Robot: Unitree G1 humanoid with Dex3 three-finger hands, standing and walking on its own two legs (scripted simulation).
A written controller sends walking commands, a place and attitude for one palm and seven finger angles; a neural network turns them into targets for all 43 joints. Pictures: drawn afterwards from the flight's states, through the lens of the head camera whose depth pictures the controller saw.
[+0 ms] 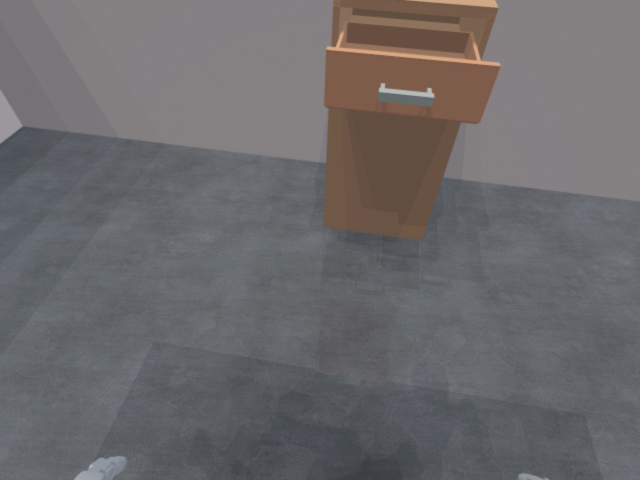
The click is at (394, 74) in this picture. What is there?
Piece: drawer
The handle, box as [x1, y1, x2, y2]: [377, 83, 433, 106]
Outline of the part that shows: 379,88 377,100 431,106 433,93 431,92 431,88 427,88 425,92 397,90 385,88 384,83 381,83 381,86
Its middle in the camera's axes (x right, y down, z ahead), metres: +0.20 -0.34 +0.90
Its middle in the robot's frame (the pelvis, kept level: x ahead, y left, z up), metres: +0.92 -0.15 +0.05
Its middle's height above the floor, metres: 0.82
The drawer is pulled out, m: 0.29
